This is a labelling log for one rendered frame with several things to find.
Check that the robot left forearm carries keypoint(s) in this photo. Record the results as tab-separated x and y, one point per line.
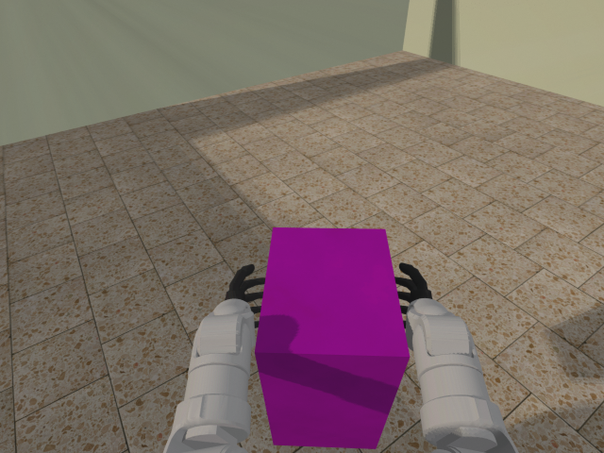
215	409

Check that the carton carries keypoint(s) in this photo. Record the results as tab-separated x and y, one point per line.
331	347

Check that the robot left hand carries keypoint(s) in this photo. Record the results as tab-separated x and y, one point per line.
238	286

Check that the robot right hand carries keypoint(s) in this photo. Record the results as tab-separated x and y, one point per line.
417	285

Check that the robot right forearm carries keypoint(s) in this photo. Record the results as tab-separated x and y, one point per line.
457	409

